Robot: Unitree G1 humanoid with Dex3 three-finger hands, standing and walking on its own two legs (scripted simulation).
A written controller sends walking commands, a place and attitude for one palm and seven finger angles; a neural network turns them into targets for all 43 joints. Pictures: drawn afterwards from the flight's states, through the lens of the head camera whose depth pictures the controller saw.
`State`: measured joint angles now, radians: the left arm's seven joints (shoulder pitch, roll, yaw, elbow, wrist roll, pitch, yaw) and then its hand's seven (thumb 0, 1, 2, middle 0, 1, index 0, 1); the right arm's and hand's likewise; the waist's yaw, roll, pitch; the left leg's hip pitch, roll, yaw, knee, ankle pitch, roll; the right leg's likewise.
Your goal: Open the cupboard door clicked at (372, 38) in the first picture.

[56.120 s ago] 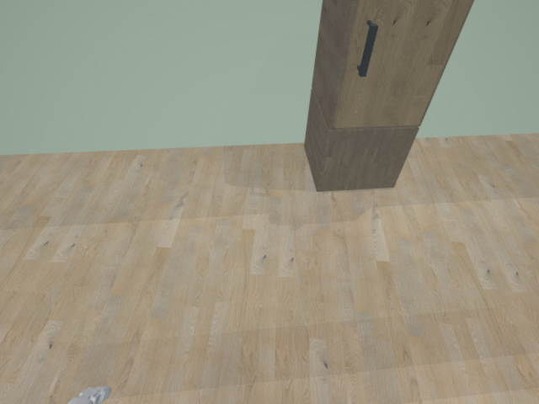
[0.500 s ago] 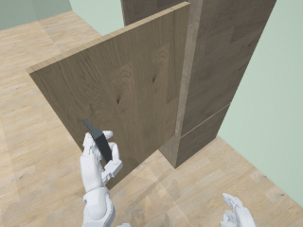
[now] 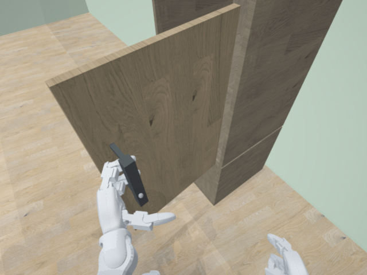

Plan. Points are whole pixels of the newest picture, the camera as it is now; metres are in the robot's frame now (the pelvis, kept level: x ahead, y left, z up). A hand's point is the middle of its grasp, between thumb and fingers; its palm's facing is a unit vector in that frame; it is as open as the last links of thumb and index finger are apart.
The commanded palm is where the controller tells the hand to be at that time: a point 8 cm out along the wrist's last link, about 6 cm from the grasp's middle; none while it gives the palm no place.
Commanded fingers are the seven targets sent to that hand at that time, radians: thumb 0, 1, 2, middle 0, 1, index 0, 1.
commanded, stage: open thumb and fingers to let go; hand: left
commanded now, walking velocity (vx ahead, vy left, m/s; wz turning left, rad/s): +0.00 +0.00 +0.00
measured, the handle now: (129, 176) +0.31 +0.13 +0.06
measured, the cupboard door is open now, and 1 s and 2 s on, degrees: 96 95 95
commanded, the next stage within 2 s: slide the hand sideways off the handle in 0.20 s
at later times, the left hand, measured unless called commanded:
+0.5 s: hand (135, 207) +0.25 +0.11 +0.05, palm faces -0.14 -0.99 -0.10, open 16.3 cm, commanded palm +0.23 +0.15 +0.06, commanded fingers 0.00 -0.50 0.30 -0.15 -0.30 -0.15 -0.30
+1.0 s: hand (115, 222) +0.21 +0.14 +0.06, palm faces -0.10 -0.99 +0.00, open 16.3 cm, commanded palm +0.19 +0.20 +0.06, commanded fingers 0.00 -0.50 0.30 -0.15 -0.30 -0.15 -0.30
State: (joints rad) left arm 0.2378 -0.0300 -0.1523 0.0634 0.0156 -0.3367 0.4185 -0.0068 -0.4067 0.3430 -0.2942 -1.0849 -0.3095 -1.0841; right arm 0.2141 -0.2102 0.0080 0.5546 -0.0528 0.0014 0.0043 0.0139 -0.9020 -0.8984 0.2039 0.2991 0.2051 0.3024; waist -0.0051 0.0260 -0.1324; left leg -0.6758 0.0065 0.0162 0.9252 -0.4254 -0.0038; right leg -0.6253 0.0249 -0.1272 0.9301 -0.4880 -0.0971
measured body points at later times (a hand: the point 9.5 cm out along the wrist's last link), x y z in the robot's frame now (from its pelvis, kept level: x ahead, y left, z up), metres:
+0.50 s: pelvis -0.01 +0.03 +0.00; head +0.02 +0.02 +0.44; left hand +0.25 +0.16 +0.06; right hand +0.16 -0.19 -0.10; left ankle +0.02 +0.12 -0.69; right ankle -0.01 -0.05 -0.69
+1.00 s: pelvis +0.00 +0.05 -0.01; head +0.04 +0.04 +0.44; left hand +0.21 +0.19 +0.06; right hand +0.18 -0.17 -0.08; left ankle +0.02 +0.12 -0.69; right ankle -0.01 -0.05 -0.69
